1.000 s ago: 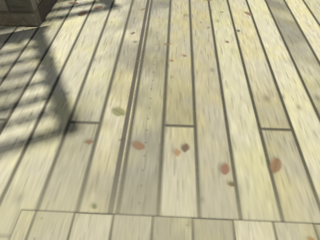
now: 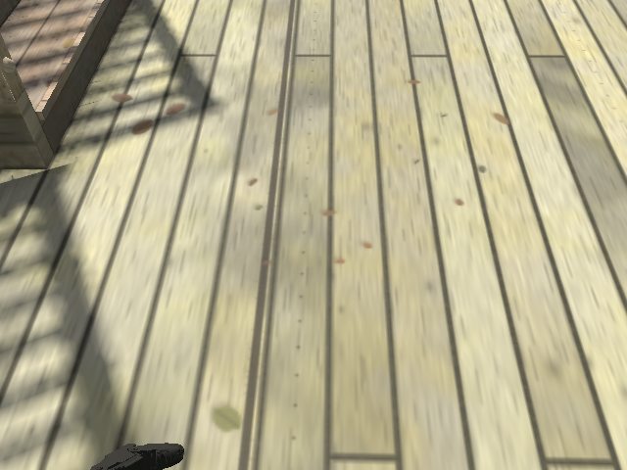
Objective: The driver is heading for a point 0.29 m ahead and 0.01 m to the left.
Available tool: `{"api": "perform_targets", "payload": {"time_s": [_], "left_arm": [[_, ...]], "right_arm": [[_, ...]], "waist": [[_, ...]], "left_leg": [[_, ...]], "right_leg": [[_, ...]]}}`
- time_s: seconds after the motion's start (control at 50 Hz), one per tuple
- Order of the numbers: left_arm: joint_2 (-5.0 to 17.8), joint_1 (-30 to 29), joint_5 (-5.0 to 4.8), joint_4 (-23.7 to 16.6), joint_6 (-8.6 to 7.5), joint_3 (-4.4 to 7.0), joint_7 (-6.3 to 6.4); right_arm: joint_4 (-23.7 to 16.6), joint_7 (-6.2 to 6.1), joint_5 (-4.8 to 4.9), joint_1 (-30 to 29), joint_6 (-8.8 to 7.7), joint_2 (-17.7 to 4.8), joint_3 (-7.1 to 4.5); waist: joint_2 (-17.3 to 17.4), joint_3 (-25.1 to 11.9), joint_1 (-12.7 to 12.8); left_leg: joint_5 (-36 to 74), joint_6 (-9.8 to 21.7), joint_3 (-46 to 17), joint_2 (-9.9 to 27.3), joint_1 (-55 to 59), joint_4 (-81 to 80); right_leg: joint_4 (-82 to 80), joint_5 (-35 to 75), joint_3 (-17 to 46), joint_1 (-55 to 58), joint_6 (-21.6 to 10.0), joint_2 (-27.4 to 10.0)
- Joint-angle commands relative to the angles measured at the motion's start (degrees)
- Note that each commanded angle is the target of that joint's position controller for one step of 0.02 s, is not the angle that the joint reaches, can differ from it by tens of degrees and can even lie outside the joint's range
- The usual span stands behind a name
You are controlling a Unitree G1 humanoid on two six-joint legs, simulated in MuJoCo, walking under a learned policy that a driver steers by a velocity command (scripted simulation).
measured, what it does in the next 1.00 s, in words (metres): stands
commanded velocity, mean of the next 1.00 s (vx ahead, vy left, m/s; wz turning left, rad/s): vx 0.03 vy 0.00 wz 0.00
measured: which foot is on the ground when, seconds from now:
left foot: down 0.00-1.00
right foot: down 0.00-1.00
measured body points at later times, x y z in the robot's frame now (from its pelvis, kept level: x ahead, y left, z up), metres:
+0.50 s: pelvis +0.00 +0.00 -0.01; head +0.01 +0.00 +0.44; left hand +0.13 +0.23 -0.14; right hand -0.02 -0.24 -0.16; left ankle -0.10 +0.12 -0.73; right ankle +0.12 -0.10 -0.73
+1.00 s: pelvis +0.02 +0.00 +0.00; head +0.02 +0.00 +0.45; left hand +0.13 +0.24 -0.14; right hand -0.04 -0.21 -0.16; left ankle -0.10 +0.12 -0.73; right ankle +0.11 -0.10 -0.72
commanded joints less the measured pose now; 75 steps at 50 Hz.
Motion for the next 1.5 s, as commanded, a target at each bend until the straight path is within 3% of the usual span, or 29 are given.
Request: {"api": "perform_targets", "payload": {"time_s": [0.02,0.06,0.14,0.16,0.18,0.22,0.36,0.52,0.92,0.94,0.96,0.98,1.02,1.06,1.1,1.14,1.16,1.18,1.2,1.22,1.24,1.28,1.3,1.34,1.38,1.42,1.46,1.48,1.5], "left_arm": [[7.23,-0.18,-1.05,-1.38,0.85,2.19,-0.68],[6.92,-1.07,-0.06,-1.27,1.17,2.4,0.08],[5.58,-3.39,0.52,-2.23,0.45,1.86,1.4],[5.11,0.55,1.65,-0.66,2.32,1.47,3.62],[4.55,3.44,1.84,-0.06,2.81,1.57,4.47],[4.22,3.99,2.16,0.48,3.7,1.45,4.96],[4.21,2.34,0.59,0.99,5.61,1.95,5.72],[3.83,3.86,0.53,2.43,5.23,2.12,5.47],[4.54,6.76,0.15,7.43,5.42,1.04,5.1],[6.14,5.06,2.34,5.38,3.33,2.64,2.03],[7.55,2.69,2.67,4.65,2.85,3.41,0.98],[6.21,0.44,3.13,3.56,2.86,3.55,0.96],[3.58,-2.81,4.17,0.83,2.99,3.22,2.83],[2.64,-0.77,3.96,0.32,1.62,3.34,2.92],[0.3,-2.75,3.39,-0.72,0.41,2.51,1.74],[1.35,3.09,0.74,1.29,-1.07,2.51,0.54],[5.0,7.82,0.74,2.19,-1.74,3.18,1.14],[10.02,21.31,1.57,4.13,-1.39,3.7,2.2],[11.1,37.58,4.89,8.36,-1.15,4.1,2.53],[14.12,38.98,7.0,10.46,-2.48,5.07,2.88],[13.07,30.55,5.63,8.98,-2.55,5.01,3.22],[3.09,15.27,3.0,4.73,-1.6,2.11,3.02],[-1.0,11.76,2.93,3.31,-1.42,0.52,2.78],[-0.21,6.62,3.08,0.9,-1.84,0.24,2.61],[4.95,5.27,2.43,0.15,-2.32,1.46,2.18],[7.08,7.49,1.59,1.0,-2.36,2.43,0.48],[4.63,6.5,0.56,1.4,-1.61,1.69,-1.83],[1.23,9.92,-0.01,2.33,-1.07,0.63,-2.75],[3.99,20.37,1.8,3.42,0.77,1.18,1.34]], "right_arm": [[-1.37,0.45,-1.28,5.65,1.81,-5.21,-2.18],[-1.97,0.02,-1.41,3.91,0.74,-3.45,-1.97],[-2.95,0.27,-0.38,-0.85,0.26,-3.4,-2.3],[0.95,-3.52,-0.91,6.04,2.65,-5.14,-2.28],[1.33,-5.18,-1.18,6.69,3.52,-5.88,-2.27],[1.46,-6.13,-0.81,6.32,4.15,-4.28,-1.64],[4.49,-6.83,-1.12,8.97,5.95,-4.64,-1.42],[5.52,-7.28,-0.94,10.42,4.86,-4.08,-0.57],[8.32,-6.4,-1.13,18.36,4.27,-2.05,1.65],[7.87,-1.36,-0.8,17.08,1.89,-0.99,1.56],[8.69,0.57,-1.6,18.34,0.75,-5.11,-0.06],[9.35,0.69,-2.22,19.68,-0.11,-6.41,-0.77],[8.21,-1.19,-3.48,18.46,-2.04,-4.95,-0.86],[4.98,-2.85,-2.48,10.16,-3.24,-3.44,-0.6],[4.17,-3.76,-1.11,8.44,-2.26,-5.12,-1.08],[4.79,-3.32,-1.61,9.64,-0.13,-9.38,-1.94],[5.74,-2.72,-2.8,12.77,0.37,-8.1,-1.71],[4.82,-1.94,-2.98,20.76,-0.25,-1.41,0.04],[3.39,-1.31,-2.54,15.41,-0.73,-1.57,-0.12],[0.22,-0.71,-1.61,3.74,-0.86,-2.44,-1.35],[0.23,-1.1,-1.85,0.98,-1.07,-3.02,-1.66],[1.24,-1.57,-3.86,5.19,-0.22,-1.12,-1.77],[1.32,-1.26,-4.01,6.83,0.58,1.2,-1.29],[2.47,0.41,-2.66,9.98,1.29,0.92,-1.68],[0.62,1.02,-1.53,4.89,1.44,-0.64,-1.61],[-0.2,-0.09,-1.7,2.91,1.5,-2.04,-1.45],[0.1,-1.05,-1.01,4.08,0.34,-3.94,-1.83],[-0.04,-1.36,-0.56,3.61,-0.52,-5.01,-2.0],[-0.29,-4.39,-0.19,5.06,1.17,-12.48,-3.04]], "waist": [[-5.57,-4.99,0.03],[-3.45,-5.67,0.24],[-2.36,-6.49,0.13],[-0.16,-3.47,0.42],[0.9,-4.9,1.36],[0.26,-6.8,0.97],[-0.53,0.92,0.52],[1.88,5.46,2.07],[1.11,4.18,1.51],[0.6,7.8,2.46],[3.48,12.11,-0.21],[7.36,14.43,-2.17],[11.41,15.8,-3.61],[8.23,11.87,-0.27],[7.01,10.43,-0.27],[6.15,5.67,3.01],[3.35,0.71,4.29],[-6.47,-15.53,5.56],[-10.99,-16.2,12.51],[-5.67,-2.09,14.14],[-2.62,2.41,9.98],[1.21,1.23,1.42],[0.8,1.49,-1.45],[-0.53,0.61,-4.73],[-2.12,0.95,-3.52],[-2.05,0.53,-2.6],[0.8,-0.15,-4.0],[2.71,-1.26,-3.22],[3.79,-4.8,3.8]], "left_leg": [[-1.96,-1.31,0.92,0.32,-11.23,-3.81],[-1.07,0.23,1.5,0.9,-9.79,-4.59],[2.5,2.03,0.58,1.81,-8.91,-5.09],[10.36,3.08,-2.08,3.61,-9.98,-4.15],[15.57,2.75,-1.49,3.49,-7.6,-2.35],[15.93,2.4,-1.21,3.36,-6.26,-1.67],[1.45,4.38,-0.01,2.52,-8.45,-4.54],[-3.5,5.87,-3.12,4.89,-13.24,-8.78],[-0.49,5.47,-1.58,2.78,-9.25,-8.79],[-18.01,9.01,-5.75,5.66,-11.39,-14.89],[-22.45,13.32,-9.46,8.99,-10.42,-18.65],[-22.13,17.26,-13.72,14.42,-6.21,-21.59],[-12.98,20.18,-20.78,23.16,4.63,-25.24],[-1.17,16.9,-15.85,19.8,8.73,-24.85],[13.28,13.43,-7.35,13.93,6.11,-20.53],[35.56,11.42,-2.24,9.7,1.01,-9.55],[37.31,8.42,0.54,6.83,-2.23,-0.37],[22.29,3.6,2.15,1.0,-18.43,13.73],[-15.6,1.34,-3.38,-5.3,-26.54,33.92],[-12.18,4.53,-12.22,-2.57,-35.5,45.52],[-6.34,6.79,-10.17,1.27,-35.1,50.03],[1.08,8.76,-7.37,5.51,-23.43,47.09],[2.28,7.95,-6.98,6.65,-18.92,43.54],[6.49,4.31,-4.09,6.25,-11.43,34.52],[7.48,-0.31,-1.27,5.97,-8.67,19.13],[11.14,-2.07,-2.7,7.16,-8.79,10.62],[22.1,-0.4,-1.16,6.65,-3.06,0.99],[32.8,2.5,-2.14,7.32,0.77,-1.65],[52.0,6.71,-9.89,11.81,2.66,-1.27]], "right_leg": [[-4.84,-2.98,12.33,21.41,-0.59,-6.66],[-6.04,-12.09,12.82,19.16,-0.3,-6.42],[-3.68,-0.66,9.03,20.63,0.61,-4.37],[-0.34,11.47,10.02,22.37,-5.56,-5.39],[1.36,19.22,9.08,22.13,-7.33,-5.16],[1.98,20.5,8.31,23.43,-7.97,-4.72],[-3.82,-7.8,7.23,15.77,-4.86,-4.04],[-2.05,-9.39,4.25,16.4,-2.9,-1.84],[-1.56,-10.27,4.29,17.56,-3.37,-1.81],[-6.24,-22.45,2.83,12.95,1.48,-2.0],[-2.08,-23.77,0.62,8.17,3.96,0.85],[3.7,-19.88,-3.27,1.63,5.45,2.81],[14.36,-20.3,0.86,-11.4,2.77,-0.51],[16.24,-20.6,1.07,-8.63,-0.43,-0.31],[8.74,-19.15,-4.97,2.36,-1.94,2.48],[-3.48,-0.1,-8.04,19.63,-3.81,6.11],[-4.5,6.99,-3.83,28.63,-6.25,3.27],[2.74,22.32,12.88,54.25,-17.51,-8.49],[-8.37,35.58,35.01,58.39,-26.38,-21.34],[-12.21,28.97,31.64,48.39,-21.81,-21.86],[-12.58,24.68,22.14,37.13,-18.3,-19.8],[-14.72,27.92,9.88,20.8,-14.78,-14.61],[-15.76,28.94,6.7,15.46,-13.02,-12.53],[-15.37,29.8,-0.17,8.42,-10.71,-7.48],[-14.19,27.42,-1.75,6.08,-10.24,-5.08],[-11.87,23.13,3.31,9.67,-12.01,-9.3],[-6.45,16.38,5.46,9.16,-10.92,-9.86],[-3.99,11.4,5.32,8.85,-7.02,-7.11],[2.23,3.8,-1.2,11.98,-1.86,-0.47]]}}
